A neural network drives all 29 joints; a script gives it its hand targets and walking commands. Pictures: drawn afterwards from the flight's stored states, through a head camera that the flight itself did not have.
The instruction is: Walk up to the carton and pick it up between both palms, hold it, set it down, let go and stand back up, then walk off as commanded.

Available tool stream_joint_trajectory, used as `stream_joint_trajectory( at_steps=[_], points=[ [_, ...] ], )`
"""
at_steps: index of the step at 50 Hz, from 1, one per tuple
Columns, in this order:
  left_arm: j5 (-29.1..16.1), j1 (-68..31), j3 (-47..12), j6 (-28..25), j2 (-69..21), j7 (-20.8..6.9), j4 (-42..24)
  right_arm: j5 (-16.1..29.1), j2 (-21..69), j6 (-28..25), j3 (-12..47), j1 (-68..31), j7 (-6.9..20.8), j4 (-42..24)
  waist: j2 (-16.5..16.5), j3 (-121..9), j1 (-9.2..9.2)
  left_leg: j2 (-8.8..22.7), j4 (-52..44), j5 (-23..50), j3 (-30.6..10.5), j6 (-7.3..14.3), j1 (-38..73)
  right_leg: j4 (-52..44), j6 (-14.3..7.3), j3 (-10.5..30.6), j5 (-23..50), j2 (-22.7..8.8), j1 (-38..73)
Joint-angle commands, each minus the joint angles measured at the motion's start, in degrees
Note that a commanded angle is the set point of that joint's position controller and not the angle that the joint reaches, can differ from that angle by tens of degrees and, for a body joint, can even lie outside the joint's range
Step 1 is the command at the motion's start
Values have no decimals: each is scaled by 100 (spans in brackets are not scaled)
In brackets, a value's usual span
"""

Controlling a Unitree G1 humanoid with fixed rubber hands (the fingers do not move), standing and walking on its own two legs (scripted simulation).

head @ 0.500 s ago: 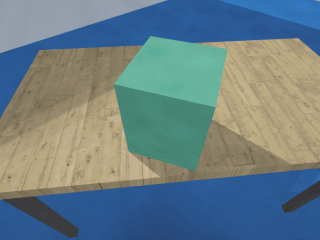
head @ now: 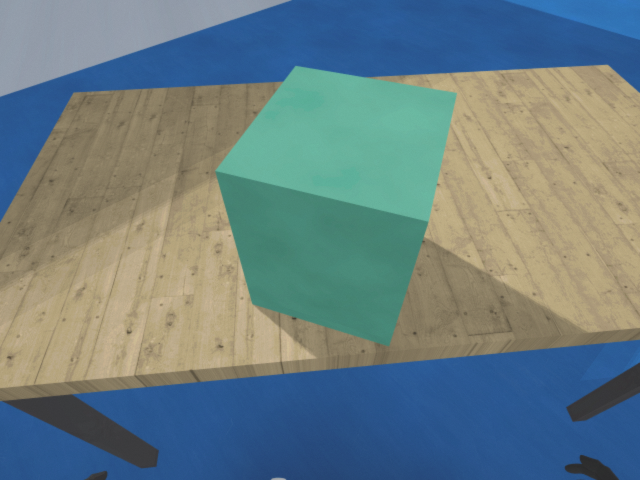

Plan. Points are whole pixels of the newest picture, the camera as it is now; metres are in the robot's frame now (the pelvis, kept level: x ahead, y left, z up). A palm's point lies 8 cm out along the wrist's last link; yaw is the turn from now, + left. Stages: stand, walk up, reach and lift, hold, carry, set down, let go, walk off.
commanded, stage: reach and lift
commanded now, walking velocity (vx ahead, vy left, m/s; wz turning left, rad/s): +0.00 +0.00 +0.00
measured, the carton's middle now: (343, 210) +0.43 +0.00 +0.10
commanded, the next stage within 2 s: none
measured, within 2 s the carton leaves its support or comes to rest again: neither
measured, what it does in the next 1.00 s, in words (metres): stands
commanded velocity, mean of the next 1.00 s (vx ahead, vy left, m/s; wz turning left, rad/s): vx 0.00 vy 0.00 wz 0.00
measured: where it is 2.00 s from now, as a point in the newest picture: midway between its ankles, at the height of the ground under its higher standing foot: outside the picture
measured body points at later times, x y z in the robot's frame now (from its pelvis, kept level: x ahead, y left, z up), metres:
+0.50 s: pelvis +0.00 +0.00 +0.02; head +0.02 +0.03 +0.47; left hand +0.20 +0.29 -0.05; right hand +0.16 -0.27 -0.04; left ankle +0.03 +0.12 -0.71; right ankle +0.02 -0.15 -0.71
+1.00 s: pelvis +0.00 +0.00 +0.03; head +0.00 +0.02 +0.48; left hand +0.19 +0.27 +0.00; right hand +0.17 -0.21 +0.01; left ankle +0.03 +0.12 -0.71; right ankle +0.02 -0.15 -0.71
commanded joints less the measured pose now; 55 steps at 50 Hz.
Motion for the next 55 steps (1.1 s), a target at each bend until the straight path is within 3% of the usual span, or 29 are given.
stream_joint_trajectory(
  at_steps=[1,5,8,10,15,21,24,27,30,44,49,55],
  points=[
    [342,-1703,480,1118,278,124,-1895,-330,-970,-836,-699,-1118,84,736,238,-427,-70,390,-895,-216,582,78,-508,-183,-455,-476,223,126,344],
    [375,-1100,678,1244,420,-15,-2247,123,-871,-982,-585,-565,-135,147,-275,-1323,3,63,-798,1467,548,-7,1170,-713,-292,-410,1875,160,592],
    [456,-597,902,1208,425,-160,-2219,270,-744,-1032,-399,-193,-306,-113,-436,-1347,84,-102,-1027,2109,559,-38,1376,-900,-189,-319,2804,228,1339],
    [416,-500,993,1158,490,-239,-2230,331,-650,-1066,-231,-188,-386,-397,-537,-1208,206,-200,-1225,2038,589,-14,1227,-1051,-131,-205,3091,206,1686],
    [229,-564,961,976,478,-325,-2553,507,-277,-1017,65,-68,-484,-1083,-380,-1173,317,-291,-1723,1883,717,-58,1409,-1555,-101,-113,2876,180,1947],
    [93,-441,820,850,445,-373,-2691,667,85,-738,121,255,-575,-1681,-160,-935,298,-266,-2294,1777,911,-121,1772,-2112,-88,-212,1918,268,2033],
    [-7,-484,685,861,408,-370,-2872,709,190,-574,63,269,-625,-2046,118,-735,305,-189,-2514,1644,982,-147,1807,-2302,-122,-271,1340,325,1971],
    [-63,-396,640,832,334,-346,-3119,765,290,-435,37,355,-665,-2475,460,-658,315,-71,-2816,1429,1067,-95,1422,-2258,-101,-307,1295,439,2462],
    [-145,-232,645,759,318,-361,-3325,824,476,-300,78,539,-732,-2923,578,-620,355,-41,-2997,1310,1171,-44,1100,-2235,-58,-277,1371,495,2937],
    [-668,43,741,384,766,-716,-4476,1067,1375,820,566,1199,-1255,-5384,848,-346,354,204,-3450,392,1273,246,140,-2158,69,-91,1347,554,3912],
    [-942,63,852,311,1054,-853,-4838,1149,1686,1286,781,1337,-1511,-6163,701,-392,458,219,-3295,280,1214,287,344,-2277,60,7,1133,430,3570],
    [-1287,115,851,297,1335,-955,-5290,1188,1975,1780,927,1659,-1847,-6867,560,-407,433,178,-3047,342,1120,282,831,-2490,7,114,868,245,2936]
  ],
)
